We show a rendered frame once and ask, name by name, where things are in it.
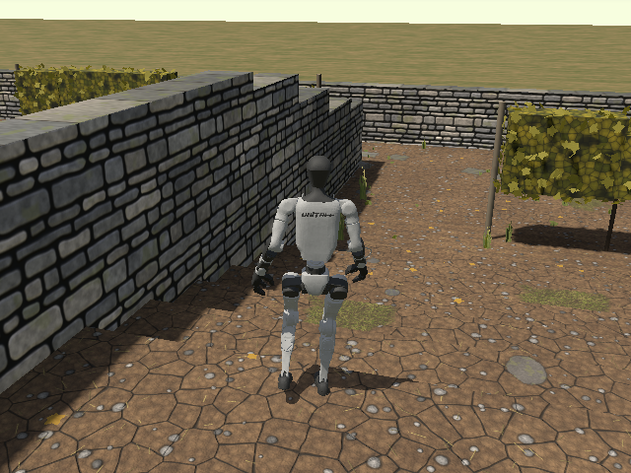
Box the robot left forearm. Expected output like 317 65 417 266
255 237 277 276

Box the left robot upper arm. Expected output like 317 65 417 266
268 198 298 252

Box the left robot shin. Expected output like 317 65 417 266
281 309 296 377

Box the left robot hand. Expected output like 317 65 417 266
251 270 274 296

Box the robot right forearm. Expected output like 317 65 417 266
351 238 367 268

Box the right robot upper arm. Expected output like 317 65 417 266
338 199 363 252

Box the robot head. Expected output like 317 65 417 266
302 156 335 203

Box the right robot hand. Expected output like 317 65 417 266
345 264 368 283

